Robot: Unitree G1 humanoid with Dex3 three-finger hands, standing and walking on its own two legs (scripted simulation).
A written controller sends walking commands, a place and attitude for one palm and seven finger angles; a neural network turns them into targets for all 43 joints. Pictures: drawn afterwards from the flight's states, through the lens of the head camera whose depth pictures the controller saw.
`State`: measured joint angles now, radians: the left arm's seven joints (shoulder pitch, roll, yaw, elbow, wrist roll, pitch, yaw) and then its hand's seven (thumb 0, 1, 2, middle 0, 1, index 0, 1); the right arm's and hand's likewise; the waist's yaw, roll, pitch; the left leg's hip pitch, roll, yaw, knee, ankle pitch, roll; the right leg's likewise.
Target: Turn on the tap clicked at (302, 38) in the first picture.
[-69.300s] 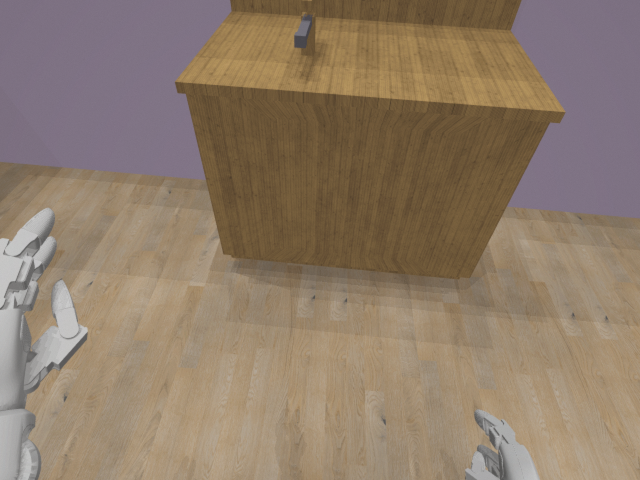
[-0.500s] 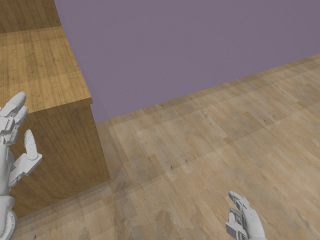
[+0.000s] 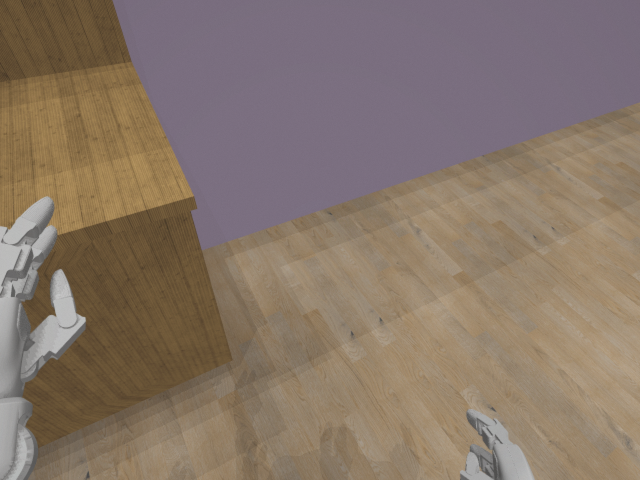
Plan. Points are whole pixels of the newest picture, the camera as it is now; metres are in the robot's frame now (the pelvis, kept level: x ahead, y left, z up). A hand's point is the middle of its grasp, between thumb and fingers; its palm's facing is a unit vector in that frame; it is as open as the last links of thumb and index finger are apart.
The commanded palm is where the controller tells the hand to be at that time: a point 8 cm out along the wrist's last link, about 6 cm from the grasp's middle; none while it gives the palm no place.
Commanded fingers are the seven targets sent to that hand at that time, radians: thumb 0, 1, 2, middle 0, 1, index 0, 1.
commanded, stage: look again from close up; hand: left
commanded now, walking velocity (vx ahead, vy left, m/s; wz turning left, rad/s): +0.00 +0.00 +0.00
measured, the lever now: out of the picture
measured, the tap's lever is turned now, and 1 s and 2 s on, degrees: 73 73 73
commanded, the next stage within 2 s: turn the palm inward beside the body in 0.30 s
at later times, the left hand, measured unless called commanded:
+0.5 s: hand (51, 282) +0.23 +0.27 +0.19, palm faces +0.48 -0.81 -0.33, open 7.4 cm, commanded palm +0.15 +0.27 +0.17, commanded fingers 0.00 0.90 0.90 -0.20 -0.30 -0.20 -0.30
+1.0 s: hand (108, 335) +0.20 +0.22 +0.16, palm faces +0.54 -0.79 -0.27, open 7.4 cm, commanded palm +0.15 +0.24 +0.17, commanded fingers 0.00 0.90 0.90 -0.20 -0.30 -0.20 -0.30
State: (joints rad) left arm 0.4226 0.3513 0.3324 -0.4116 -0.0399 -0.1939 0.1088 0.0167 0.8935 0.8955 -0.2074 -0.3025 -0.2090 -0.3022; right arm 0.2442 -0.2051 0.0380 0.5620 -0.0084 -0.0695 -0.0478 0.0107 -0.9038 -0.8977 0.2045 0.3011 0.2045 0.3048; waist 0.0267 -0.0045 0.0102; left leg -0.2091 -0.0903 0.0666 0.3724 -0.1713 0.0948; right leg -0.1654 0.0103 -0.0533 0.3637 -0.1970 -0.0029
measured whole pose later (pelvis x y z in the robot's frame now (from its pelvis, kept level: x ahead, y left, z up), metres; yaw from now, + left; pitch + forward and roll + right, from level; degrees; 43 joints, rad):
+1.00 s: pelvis +0.01 -0.09 -0.01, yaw +3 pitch -2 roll +1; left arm 0.27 0.34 0.43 -0.28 -0.17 0.03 0.02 0.02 0.90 0.90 -0.20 -0.30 -0.21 -0.30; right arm 0.15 -0.25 0.04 0.70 0.00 -0.15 -0.10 0.01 -0.90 -0.90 0.20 0.30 0.20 0.30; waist 0.10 0.03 -0.01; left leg -0.25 -0.04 -0.01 0.55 -0.27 0.01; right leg -0.19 0.10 -0.09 0.52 -0.31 -0.11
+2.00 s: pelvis +0.01 -0.10 -0.01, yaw +4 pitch -5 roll +1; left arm 0.39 0.20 0.29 -0.52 -0.21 0.25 0.19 0.02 0.90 0.90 -0.20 -0.30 -0.20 -0.30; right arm 0.14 -0.22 0.06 0.69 0.02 -0.18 -0.10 0.01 -0.90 -0.90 0.20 0.30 0.20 0.30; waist 0.09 0.07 -0.03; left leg -0.19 -0.02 -0.04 0.54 -0.26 -0.01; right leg -0.12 0.12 -0.11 0.49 -0.30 -0.12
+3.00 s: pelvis +0.00 -0.08 -0.01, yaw +4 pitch -7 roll +1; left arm 0.30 0.21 0.33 -0.43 -0.23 0.32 0.20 0.02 0.90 0.90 -0.20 -0.30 -0.20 -0.30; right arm 0.13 -0.21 0.07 0.70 0.03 -0.15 -0.11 0.01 -0.90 -0.90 0.20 0.30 0.20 0.30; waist 0.10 0.07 -0.01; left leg -0.14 -0.04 -0.02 0.48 -0.22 0.02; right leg -0.08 0.10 -0.09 0.43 -0.25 -0.12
